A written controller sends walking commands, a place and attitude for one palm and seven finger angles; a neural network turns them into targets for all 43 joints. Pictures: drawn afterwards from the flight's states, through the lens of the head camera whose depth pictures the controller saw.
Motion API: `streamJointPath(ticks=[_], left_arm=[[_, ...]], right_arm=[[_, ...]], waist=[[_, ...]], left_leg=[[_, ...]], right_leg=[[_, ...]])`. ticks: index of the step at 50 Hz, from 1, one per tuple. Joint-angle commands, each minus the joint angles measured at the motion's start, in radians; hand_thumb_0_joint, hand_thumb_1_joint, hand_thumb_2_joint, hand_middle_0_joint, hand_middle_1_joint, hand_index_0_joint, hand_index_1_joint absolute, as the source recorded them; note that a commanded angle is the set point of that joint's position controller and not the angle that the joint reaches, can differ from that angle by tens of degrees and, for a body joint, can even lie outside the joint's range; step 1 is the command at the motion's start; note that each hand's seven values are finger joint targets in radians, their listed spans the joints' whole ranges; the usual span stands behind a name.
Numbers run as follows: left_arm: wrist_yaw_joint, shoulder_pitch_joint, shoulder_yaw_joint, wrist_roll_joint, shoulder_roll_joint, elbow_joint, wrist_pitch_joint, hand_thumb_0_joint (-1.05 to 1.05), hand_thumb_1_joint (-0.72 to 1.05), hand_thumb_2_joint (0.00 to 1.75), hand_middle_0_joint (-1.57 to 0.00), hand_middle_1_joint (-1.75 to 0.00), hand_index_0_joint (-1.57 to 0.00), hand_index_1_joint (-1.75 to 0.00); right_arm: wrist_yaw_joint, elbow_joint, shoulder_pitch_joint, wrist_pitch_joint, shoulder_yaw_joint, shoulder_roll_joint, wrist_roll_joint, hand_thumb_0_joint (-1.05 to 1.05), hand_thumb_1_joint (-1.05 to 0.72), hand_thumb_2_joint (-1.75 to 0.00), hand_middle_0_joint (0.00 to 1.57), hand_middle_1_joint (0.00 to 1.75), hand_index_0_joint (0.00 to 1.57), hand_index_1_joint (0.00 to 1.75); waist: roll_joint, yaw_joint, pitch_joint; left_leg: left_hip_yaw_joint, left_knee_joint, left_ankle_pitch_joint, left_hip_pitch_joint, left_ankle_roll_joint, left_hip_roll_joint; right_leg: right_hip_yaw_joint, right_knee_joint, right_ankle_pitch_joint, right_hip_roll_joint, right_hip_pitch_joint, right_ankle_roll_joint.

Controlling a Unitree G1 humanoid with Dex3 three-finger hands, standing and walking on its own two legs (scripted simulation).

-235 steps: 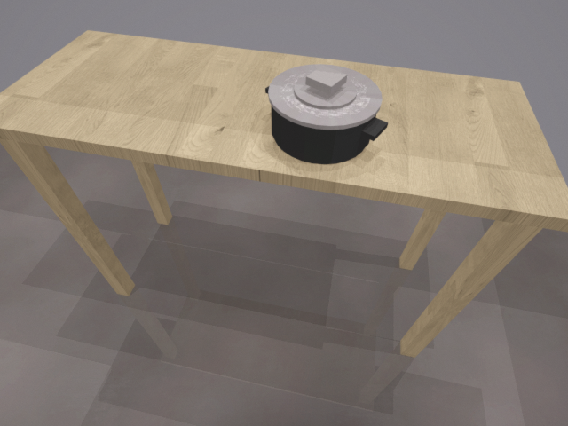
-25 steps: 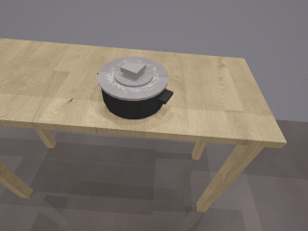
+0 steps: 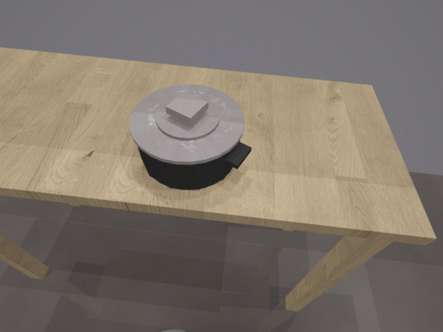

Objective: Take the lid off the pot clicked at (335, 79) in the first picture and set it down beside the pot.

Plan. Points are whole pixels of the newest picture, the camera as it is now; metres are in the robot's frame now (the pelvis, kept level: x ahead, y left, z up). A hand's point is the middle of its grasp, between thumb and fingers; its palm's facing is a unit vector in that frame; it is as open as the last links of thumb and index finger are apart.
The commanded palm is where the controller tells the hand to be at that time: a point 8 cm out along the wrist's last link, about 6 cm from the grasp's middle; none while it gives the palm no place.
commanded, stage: come to a stop and stand still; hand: left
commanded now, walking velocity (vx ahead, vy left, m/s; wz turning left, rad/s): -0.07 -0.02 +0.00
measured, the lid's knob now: (187, 107) +0.45 +0.11 +0.16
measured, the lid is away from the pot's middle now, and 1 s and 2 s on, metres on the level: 0.00 0.00 0.00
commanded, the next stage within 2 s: look again from close up in 1.22 s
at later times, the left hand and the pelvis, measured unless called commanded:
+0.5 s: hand out of the picture +0.06 +0.15 -0.17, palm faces -0.01 -0.97 -0.24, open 7.4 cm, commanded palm none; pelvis +0.00 -0.03 +0.00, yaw +1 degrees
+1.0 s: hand out of the picture +0.04 +0.16 -0.17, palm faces +0.02 -0.98 -0.19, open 7.4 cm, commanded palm none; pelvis +0.03 -0.02 +0.01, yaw +0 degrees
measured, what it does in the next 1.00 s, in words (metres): steps on the spot: right foot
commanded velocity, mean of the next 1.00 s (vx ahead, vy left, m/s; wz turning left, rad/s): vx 0.00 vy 0.00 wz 0.00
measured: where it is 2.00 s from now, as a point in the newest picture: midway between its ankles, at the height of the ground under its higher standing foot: outside the picture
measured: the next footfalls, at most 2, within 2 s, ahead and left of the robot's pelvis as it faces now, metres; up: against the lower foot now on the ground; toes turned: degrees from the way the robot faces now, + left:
right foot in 0.12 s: +0.03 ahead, -0.14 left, +0.00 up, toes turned -1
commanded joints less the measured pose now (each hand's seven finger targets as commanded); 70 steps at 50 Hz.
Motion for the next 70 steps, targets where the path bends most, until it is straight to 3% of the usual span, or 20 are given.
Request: streamJointPath(ticks=[1,3,4,5,6,7,8,9,10,11,13,17,21,26,30,37,41,44,53,70], left_arm=[[-0.002,0.150,0.014,0.010,0.051,-0.019,0.000,0.00,0.90,0.90,-0.20,-0.30,-0.20,-0.30],[-0.004,0.154,0.014,0.017,0.054,-0.027,-0.006,0.00,0.90,0.90,-0.20,-0.30,-0.20,-0.30],[-0.003,0.149,0.014,0.019,0.066,-0.030,-0.013,0.00,0.90,0.90,-0.20,-0.30,-0.20,-0.30],[-0.004,0.119,0.014,0.021,0.098,-0.043,-0.024,0.00,0.90,0.90,-0.20,-0.30,-0.20,-0.30],[0.029,0.130,0.005,0.040,0.142,-0.095,-0.041,0.00,0.90,0.90,-0.20,-0.30,-0.20,-0.30],[0.024,0.029,0.004,0.026,0.191,-0.155,-0.051,0.00,0.90,0.90,-0.20,-0.30,-0.20,-0.30],[0.019,-0.002,0.010,0.019,0.204,-0.168,-0.060,0.00,0.90,0.90,-0.20,-0.30,-0.20,-0.30],[0.020,-0.010,0.014,0.014,0.205,-0.180,-0.066,0.00,0.90,0.90,-0.20,-0.30,-0.20,-0.30],[0.016,-0.016,0.009,0.012,0.208,-0.180,-0.064,0.00,0.90,0.90,-0.20,-0.30,-0.20,-0.30],[0.016,-0.027,0.007,0.011,0.203,-0.194,-0.062,0.00,0.90,0.90,-0.20,-0.30,-0.20,-0.30],[0.011,-0.035,0.002,0.012,0.198,-0.211,-0.056,0.00,0.90,0.90,-0.20,-0.30,-0.20,-0.30],[0.008,-0.010,0.001,0.010,0.190,-0.220,-0.048,0.00,0.90,0.90,-0.20,-0.30,-0.20,-0.30],[0.004,0.010,-0.001,0.007,0.186,-0.214,-0.046,0.00,0.90,0.90,-0.20,-0.30,-0.20,-0.30],[0.001,0.043,-0.006,0.000,0.164,-0.188,-0.052,0.00,0.90,0.90,-0.20,-0.30,-0.20,-0.30],[0.000,0.048,-0.009,-0.002,0.161,-0.161,-0.057,0.00,0.90,0.90,-0.20,-0.30,-0.20,-0.30],[0.000,0.060,-0.014,-0.001,0.147,-0.117,-0.055,0.00,0.90,0.90,-0.20,-0.30,-0.20,-0.30],[0.000,0.063,-0.015,0.001,0.139,-0.100,-0.056,0.00,0.90,0.90,-0.20,-0.30,-0.20,-0.30],[0.002,0.069,-0.018,0.002,0.134,-0.084,-0.059,0.00,0.90,0.90,-0.20,-0.30,-0.20,-0.30],[0.000,0.086,-0.022,0.003,0.136,-0.061,-0.057,0.00,0.90,0.90,-0.20,-0.30,-0.20,-0.30],[0.001,0.099,-0.024,-0.001,0.137,-0.045,-0.057,0.00,0.90,0.90,-0.20,-0.30,-0.20,-0.30]], right_arm=[[0.002,-0.036,0.031,0.010,-0.041,-0.159,-0.008,0.00,-0.90,-0.90,0.20,0.30,0.20,0.30],[0.012,-0.040,0.009,0.019,-0.044,-0.150,-0.007,0.00,-0.90,-0.90,0.20,0.30,0.20,0.30],[0.017,-0.039,0.005,0.023,-0.043,-0.133,-0.005,0.00,-0.90,-0.90,0.20,0.30,0.20,0.30],[0.022,-0.040,0.019,0.026,-0.042,-0.106,-0.002,0.00,-0.90,-0.90,0.20,0.30,0.20,0.30],[0.018,-0.108,0.000,0.004,-0.045,-0.173,0.006,0.00,-0.90,-0.90,0.20,0.30,0.20,0.30],[0.037,-0.130,0.060,0.013,-0.043,-0.112,-0.001,0.00,-0.90,-0.90,0.20,0.30,0.20,0.30],[0.044,-0.114,0.051,0.019,-0.039,-0.102,-0.007,0.00,-0.90,-0.90,0.20,0.30,0.20,0.30],[0.046,-0.116,0.063,0.020,-0.035,-0.102,-0.008,0.00,-0.90,-0.90,0.20,0.30,0.20,0.30],[0.044,-0.122,0.062,0.027,-0.032,-0.096,-0.008,0.00,-0.90,-0.90,0.20,0.30,0.20,0.30],[0.045,-0.129,0.072,0.031,-0.034,-0.099,-0.008,0.00,-0.90,-0.90,0.20,0.30,0.20,0.30],[0.048,-0.123,0.096,0.031,-0.032,-0.108,-0.011,0.00,-0.90,-0.90,0.20,0.30,0.20,0.30],[0.047,-0.122,0.132,0.027,-0.024,-0.119,-0.014,0.00,-0.90,-0.90,0.20,0.30,0.20,0.30],[0.042,-0.106,0.169,0.011,-0.014,-0.121,-0.015,0.00,-0.90,-0.90,0.20,0.30,0.20,0.30],[0.032,-0.082,0.176,-0.011,-0.003,-0.122,-0.011,0.00,-0.90,-0.90,0.20,0.30,0.20,0.30],[0.024,-0.058,0.198,-0.020,0.000,-0.110,-0.007,0.00,-0.90,-0.90,0.20,0.30,0.20,0.30],[0.019,-0.027,0.198,-0.018,0.002,-0.100,-0.002,0.00,-0.90,-0.90,0.20,0.30,0.20,0.30],[0.016,-0.015,0.192,-0.020,-0.001,-0.102,0.000,0.00,-0.90,-0.90,0.20,0.30,0.20,0.30],[0.015,-0.007,0.184,-0.021,0.001,-0.101,0.001,0.00,-0.90,-0.90,0.20,0.30,0.20,0.30],[0.015,-0.006,0.145,-0.021,0.002,-0.112,0.001,0.00,-0.90,-0.90,0.20,0.30,0.20,0.30],[0.015,0.020,0.146,-0.024,0.005,-0.110,0.003,0.00,-0.90,-0.90,0.20,0.30,0.20,0.30]], waist=[[0.104,0.012,-0.114],[0.107,0.019,-0.096],[0.070,0.020,-0.072],[-0.017,0.006,-0.066],[-0.075,0.014,-0.116],[-0.076,-0.042,-0.165],[-0.046,-0.047,-0.158],[-0.083,-0.055,-0.144],[-0.049,-0.045,-0.120],[-0.025,-0.065,-0.057],[-0.011,-0.066,0.032],[-0.034,-0.048,0.076],[0.029,-0.038,0.017],[0.087,-0.011,-0.068],[0.053,-0.014,-0.115],[0.084,-0.017,-0.073],[0.044,-0.022,-0.073],[0.051,-0.025,-0.073],[0.077,-0.020,-0.052],[0.041,-0.013,-0.058]], left_leg=[[-0.252,-0.226,0.218,-0.002,0.112,0.275],[-0.226,-0.215,-0.009,-0.042,0.070,0.236],[-0.201,-0.171,-0.097,-0.068,0.034,0.195],[-0.162,-0.102,-0.146,-0.053,-0.008,0.125],[-0.104,0.057,0.051,0.069,-0.058,0.142],[-0.075,0.105,-0.112,0.017,-0.064,0.063],[-0.057,0.096,-0.116,0.028,-0.063,0.046],[-0.065,0.091,-0.103,0.014,-0.057,0.054],[-0.063,0.096,-0.124,0.060,-0.066,0.051],[-0.081,0.101,-0.130,0.065,-0.064,0.054],[-0.101,0.071,-0.142,0.029,-0.053,0.072],[-0.123,0.023,-0.189,-0.032,-0.047,0.084],[-0.148,-0.039,-0.184,-0.039,-0.040,0.099],[-0.183,-0.084,-0.076,-0.054,-0.031,0.133],[-0.156,-0.068,0.039,-0.001,-0.037,0.133],[-0.155,-0.072,0.057,0.024,-0.035,0.139],[-0.155,-0.073,0.104,0.055,-0.032,0.141],[-0.149,-0.078,0.144,0.083,-0.031,0.141],[-0.155,-0.104,0.136,0.101,-0.026,0.140],[-0.165,-0.126,0.170,0.116,-0.016,0.141]], right_leg=[[-0.010,-0.127,0.115,-0.020,0.065,-0.003],[-0.017,-0.274,0.213,-0.021,0.090,-0.001],[0.017,-0.401,0.281,-0.033,0.101,-0.007],[0.105,-0.512,0.300,-0.075,0.067,-0.029],[0.158,-0.504,0.634,-0.123,0.007,-0.029],[0.206,-0.511,0.406,-0.178,-0.003,-0.066],[0.222,-0.498,0.349,-0.177,-0.020,-0.100],[0.212,-0.491,0.363,-0.162,-0.015,-0.111],[0.207,-0.517,0.256,-0.171,-0.082,-0.116],[0.206,-0.541,0.140,-0.157,-0.167,-0.113],[0.175,-0.550,0.011,-0.118,-0.235,-0.098],[0.154,-0.550,-0.067,-0.091,-0.232,-0.090],[0.116,-0.501,0.003,-0.067,-0.150,-0.077],[0.082,-0.460,0.190,-0.046,0.009,-0.060],[0.081,-0.459,0.336,-0.062,0.061,-0.060],[0.073,-0.478,0.365,-0.060,0.050,-0.051],[0.067,-0.482,0.411,-0.060,0.055,-0.044],[0.070,-0.488,0.446,-0.066,0.057,-0.042],[0.069,-0.512,0.430,-0.070,0.063,-0.036],[0.053,-0.532,0.436,-0.076,0.105,-0.027]])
